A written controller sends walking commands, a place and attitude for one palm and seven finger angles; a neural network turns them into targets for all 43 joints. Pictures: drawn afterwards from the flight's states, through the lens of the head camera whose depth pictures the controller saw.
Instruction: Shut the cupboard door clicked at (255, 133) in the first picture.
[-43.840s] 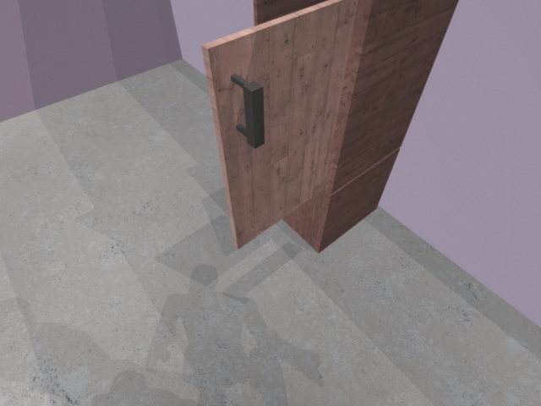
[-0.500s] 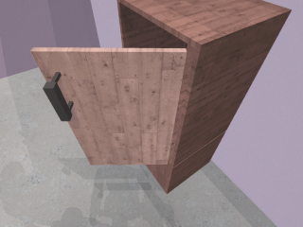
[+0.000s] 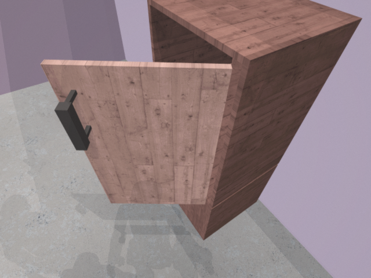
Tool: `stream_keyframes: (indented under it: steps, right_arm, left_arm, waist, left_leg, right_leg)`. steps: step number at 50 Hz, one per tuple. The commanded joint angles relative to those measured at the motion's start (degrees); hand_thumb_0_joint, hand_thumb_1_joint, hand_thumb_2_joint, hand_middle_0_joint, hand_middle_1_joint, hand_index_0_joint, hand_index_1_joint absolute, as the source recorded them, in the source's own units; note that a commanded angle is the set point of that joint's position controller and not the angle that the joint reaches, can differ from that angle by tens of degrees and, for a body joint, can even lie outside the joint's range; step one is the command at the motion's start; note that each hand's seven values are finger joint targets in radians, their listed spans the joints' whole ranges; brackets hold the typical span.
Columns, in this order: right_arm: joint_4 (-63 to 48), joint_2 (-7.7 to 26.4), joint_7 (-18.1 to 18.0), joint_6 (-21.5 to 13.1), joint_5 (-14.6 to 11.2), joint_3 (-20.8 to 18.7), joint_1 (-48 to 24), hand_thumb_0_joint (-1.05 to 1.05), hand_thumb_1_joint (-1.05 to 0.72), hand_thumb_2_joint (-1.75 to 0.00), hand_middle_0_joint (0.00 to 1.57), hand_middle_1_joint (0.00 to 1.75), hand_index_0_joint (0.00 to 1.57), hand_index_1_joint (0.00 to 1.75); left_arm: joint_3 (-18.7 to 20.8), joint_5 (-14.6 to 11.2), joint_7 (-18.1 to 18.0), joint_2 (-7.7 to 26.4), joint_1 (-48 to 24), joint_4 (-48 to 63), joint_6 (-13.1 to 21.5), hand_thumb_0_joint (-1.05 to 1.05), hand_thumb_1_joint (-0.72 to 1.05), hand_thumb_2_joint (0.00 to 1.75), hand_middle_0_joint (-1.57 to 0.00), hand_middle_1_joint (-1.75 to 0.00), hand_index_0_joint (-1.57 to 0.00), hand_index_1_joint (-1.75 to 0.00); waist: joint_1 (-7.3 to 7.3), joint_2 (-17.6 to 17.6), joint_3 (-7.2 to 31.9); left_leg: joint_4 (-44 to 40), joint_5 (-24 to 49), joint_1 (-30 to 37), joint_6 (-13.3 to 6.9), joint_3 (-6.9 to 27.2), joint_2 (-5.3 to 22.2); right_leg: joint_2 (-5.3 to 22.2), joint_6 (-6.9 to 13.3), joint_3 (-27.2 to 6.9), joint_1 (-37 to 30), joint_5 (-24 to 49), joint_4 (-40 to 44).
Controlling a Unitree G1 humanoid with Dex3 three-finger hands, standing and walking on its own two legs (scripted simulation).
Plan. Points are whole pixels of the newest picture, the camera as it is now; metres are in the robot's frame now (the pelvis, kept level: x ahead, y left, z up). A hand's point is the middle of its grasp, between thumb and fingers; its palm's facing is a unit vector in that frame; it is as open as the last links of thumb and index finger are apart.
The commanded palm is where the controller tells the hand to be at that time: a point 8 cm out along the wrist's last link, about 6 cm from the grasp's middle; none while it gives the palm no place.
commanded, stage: look again from close up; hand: left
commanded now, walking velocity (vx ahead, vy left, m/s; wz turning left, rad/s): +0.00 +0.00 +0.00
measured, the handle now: (77, 120) +0.40 +0.27 +0.13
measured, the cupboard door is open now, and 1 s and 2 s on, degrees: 56 56 56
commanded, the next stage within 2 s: come to a stop and stand still in 0.30 s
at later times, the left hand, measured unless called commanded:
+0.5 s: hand out of the picture +0.00 +0.19 -0.17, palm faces +0.00 -0.97 -0.24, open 7.3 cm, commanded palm none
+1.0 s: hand out of the picture -0.04 +0.22 -0.18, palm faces +0.02 -0.98 -0.19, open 7.3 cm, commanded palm none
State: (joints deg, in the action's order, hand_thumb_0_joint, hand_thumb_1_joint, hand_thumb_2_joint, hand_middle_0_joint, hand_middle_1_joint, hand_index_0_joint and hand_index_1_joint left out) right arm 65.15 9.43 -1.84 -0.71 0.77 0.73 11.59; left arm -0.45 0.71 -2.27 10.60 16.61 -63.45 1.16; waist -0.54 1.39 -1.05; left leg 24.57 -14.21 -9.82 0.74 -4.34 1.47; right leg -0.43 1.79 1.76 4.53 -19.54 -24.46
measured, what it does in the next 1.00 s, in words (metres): shifts its weight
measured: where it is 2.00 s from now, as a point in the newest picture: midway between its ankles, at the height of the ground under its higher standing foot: outside the picture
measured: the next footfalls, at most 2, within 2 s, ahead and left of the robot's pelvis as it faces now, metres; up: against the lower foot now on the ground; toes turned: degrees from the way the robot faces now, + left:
none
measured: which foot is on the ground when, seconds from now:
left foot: down 0.00-1.00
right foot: down 0.00-1.00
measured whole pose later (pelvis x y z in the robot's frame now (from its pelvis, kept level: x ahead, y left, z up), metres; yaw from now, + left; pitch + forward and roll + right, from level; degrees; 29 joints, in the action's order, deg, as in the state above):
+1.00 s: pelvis -0.04 +0.04 +0.00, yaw +1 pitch -1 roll +0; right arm 61.7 8.8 -0.8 -0.3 0.8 0.6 16.2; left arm -1.2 0.5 -2.4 10.3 18.4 -60.4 0.1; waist 0.1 1.7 -1.9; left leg 27.4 -12.6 -14.1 -3.1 -4.6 -1.2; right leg 2.4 -1.6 1.6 8.3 -17.5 -26.8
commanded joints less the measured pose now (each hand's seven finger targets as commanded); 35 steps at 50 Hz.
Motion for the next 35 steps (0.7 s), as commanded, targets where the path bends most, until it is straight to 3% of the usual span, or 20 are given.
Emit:
stream_keyframes:
  steps: [1, 8, 11, 18, 21, 22, 23, 24, 25, 26, 29, 32, 35]
  right_arm:
    - [-1.93, 6.85, -0.14, -1.04, -0.16, -0.93, 1.90, 0.00, -0.90, -0.90, 0.20, 0.30, 0.20, 0.30]
    - [-1.50, 6.50, -0.18, -1.10, -0.20, -0.93, 2.22, 0.00, -0.90, -0.90, 0.20, 0.30, 0.20, 0.30]
    - [-1.32, 6.89, -0.13, -0.99, -0.06, -0.97, 2.28, 0.00, -0.90, -0.90, 0.20, 0.30, 0.20, 0.30]
    - [-1.22, 6.73, -0.15, -1.11, -0.18, -0.97, 2.44, 0.00, -0.90, -0.90, 0.20, 0.30, 0.20, 0.30]
    - [-1.22, 7.17, -0.13, -1.13, -0.03, -1.04, 2.36, 0.00, -0.90, -0.90, 0.20, 0.30, 0.20, 0.30]
    - [-5.11, 7.52, 0.54, -1.36, -0.57, -1.34, 0.39, 0.00, -0.90, -0.90, 0.20, 0.30, 0.20, 0.30]
    - [-5.94, 5.10, 0.57, -1.47, -0.30, -0.87, 1.07, 0.00, -0.90, -0.90, 0.20, 0.30, 0.20, 0.30]
    - [-6.15, 4.72, 0.57, -1.44, 0.16, -1.04, 5.88, 0.00, -0.90, -0.90, 0.20, 0.30, 0.20, 0.30]
    - [-6.20, 5.39, 0.45, -1.29, 0.10, -1.39, 6.30, 0.00, -0.90, -0.90, 0.20, 0.30, 0.20, 0.30]
    - [-6.56, 5.79, 0.38, -1.06, -0.17, -1.65, 5.89, 0.00, -0.90, -0.90, 0.20, 0.30, 0.20, 0.30]
    - [-7.17, 5.96, 0.27, -0.56, -0.17, -1.62, 4.69, 0.00, -0.90, -0.90, 0.20, 0.30, 0.20, 0.30]
    - [-8.04, 6.22, 0.57, 0.15, -0.15, -1.67, 2.78, 0.00, -0.90, -0.90, 0.20, 0.30, 0.20, 0.30]
    - [-8.04, 6.27, 0.90, 0.23, -0.01, -1.69, 3.41, 0.00, -0.90, -0.90, 0.20, 0.30, 0.20, 0.30]
  left_arm:
    - [1.32, 0.12, -0.17, 7.01, 3.31, 1.47, 0.67, 0.00, 0.90, 0.90, -0.20, -0.30, -0.20, -0.30]
    - [1.56, 0.22, -0.12, 7.02, 3.04, 1.39, 0.68, 0.00, 0.90, 0.90, -0.20, -0.30, -0.20, -0.30]
    - [1.48, 0.08, -0.10, 7.09, 2.52, 1.33, 0.56, 0.00, 0.90, 0.90, -0.20, -0.30, -0.20, -0.30]
    - [1.61, 0.21, 0.01, 7.05, 2.18, 1.26, 0.63, 0.00, 0.90, 0.90, -0.20, -0.30, -0.20, -0.30]
    - [1.57, 0.14, 0.02, 7.21, 1.98, 1.05, 0.57, 0.00, 0.90, 0.90, -0.20, -0.30, -0.20, -0.30]
    - [0.86, 1.01, -2.32, 4.91, 6.24, 0.04, 1.92, 0.00, 0.90, 0.90, -0.20, -0.30, -0.20, -0.30]
    - [1.10, 0.79, -2.36, 7.00, 7.49, 0.01, 2.55, 0.00, 0.90, 0.90, -0.20, -0.30, -0.20, -0.30]
    - [1.17, 0.12, -2.04, 7.39, 7.66, 1.79, 2.62, 0.00, 0.90, 0.90, -0.20, -0.30, -0.20, -0.30]
    - [0.81, -0.18, -1.78, 6.61, 5.92, 2.71, 2.41, 0.00, 0.90, 0.90, -0.20, -0.30, -0.20, -0.30]
    - [0.88, -0.28, -1.62, 6.45, 5.39, 3.71, 2.12, 0.00, 0.90, 0.90, -0.20, -0.30, -0.20, -0.30]
    - [0.65, -0.13, -1.37, 5.49, 4.75, 4.98, 1.04, 0.00, 0.90, 0.90, -0.20, -0.30, -0.20, -0.30]
    - [0.49, -0.06, -0.84, 5.30, 2.94, 5.83, -0.01, 0.00, 0.90, 0.90, -0.20, -0.30, -0.20, -0.30]
    - [0.38, 0.03, -0.54, 5.27, 2.81, 6.02, -0.17, 0.00, 0.90, 0.90, -0.20, -0.30, -0.20, -0.30]
  waist:
    - [-0.02, -1.09, -0.20]
    - [-0.28, 0.31, -1.17]
    - [-0.10, -1.37, -1.03]
    - [-0.14, -0.16, -1.64]
    - [0.02, -1.64, -0.67]
    - [-0.41, -1.94, -4.82]
    - [0.93, -2.21, -1.51]
    - [1.85, 2.22, 4.41]
    - [2.09, 3.09, 7.62]
    - [1.89, 3.60, 7.67]
    - [1.27, -0.09, 1.79]
    - [1.12, -1.52, -4.54]
    - [1.24, -0.81, -6.09]
  left_leg:
    - [-2.46, 15.41, 3.09, -2.26, 4.28, 4.90]
    - [-3.07, 15.21, 2.72, -2.48, 4.40, 4.87]
    - [-3.38, 14.54, 2.91, -2.30, 4.64, 4.86]
    - [-4.10, 14.14, 2.92, -2.47, 4.73, 4.98]
    - [-4.14, 14.68, 3.59, -2.32, 4.92, 5.03]
    - [8.95, 19.28, -1.96, -0.98, 2.71, 5.16]
    - [8.51, 18.66, -2.78, -0.73, 1.76, 3.24]
    - [6.50, 11.44, -2.10, -1.37, 1.81, 2.71]
    - [6.33, 11.84, -0.80, -1.86, 1.95, 2.25]
    - [6.09, 13.03, -0.18, -2.09, 2.31, 2.77]
    - [5.28, 15.47, -0.38, -2.26, 3.39, 3.86]
    - [1.52, 5.34, -3.17, -2.50, 5.14, 3.59]
    - [-0.72, -0.61, -4.35, -2.75, 6.18, 3.10]
  right_leg:
    - [6.79, -0.02, -4.70, 3.71, 22.53, 3.73]
    - [6.79, -0.02, -4.36, 3.51, 22.35, 4.28]
    - [7.02, 0.09, -4.56, 3.96, 20.62, 4.43]
    - [6.68, 0.07, -4.64, 4.22, 19.40, 5.08]
    - [6.88, 0.11, -4.91, 4.36, 18.87, 4.89]
    - [9.34, -2.27, -7.69, 7.96, 37.21, 4.68]
    - [11.17, -1.24, -7.09, 2.62, 59.45, 1.06]
    - [11.20, 0.69, -6.76, -2.21, 60.18, -2.84]
    - [10.12, 1.27, -5.46, -3.79, 58.61, -4.64]
    - [9.27, 1.19, -5.04, -2.78, 52.70, -4.51]
    - [7.47, 1.31, -4.82, 2.95, 34.11, -2.27]
    - [5.91, 1.08, -5.32, 8.60, 10.39, 1.44]
    - [5.43, 1.06, -5.71, 10.69, 0.28, 3.44]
